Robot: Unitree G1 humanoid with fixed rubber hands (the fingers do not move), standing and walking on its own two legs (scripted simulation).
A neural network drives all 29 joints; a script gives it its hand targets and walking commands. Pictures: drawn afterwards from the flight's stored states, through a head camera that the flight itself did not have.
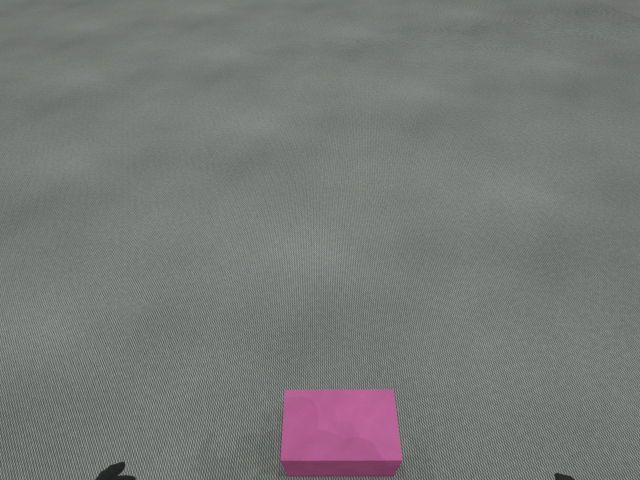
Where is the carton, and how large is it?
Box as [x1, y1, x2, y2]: [280, 389, 401, 476]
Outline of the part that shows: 393,389 285,390 280,460 287,476 393,476 401,461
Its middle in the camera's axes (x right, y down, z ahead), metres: +0.06 +0.54 +1.06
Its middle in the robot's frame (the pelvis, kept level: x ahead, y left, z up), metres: +0.37 -0.02 -0.68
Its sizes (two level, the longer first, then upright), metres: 0.295 0.170 0.190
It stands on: the floor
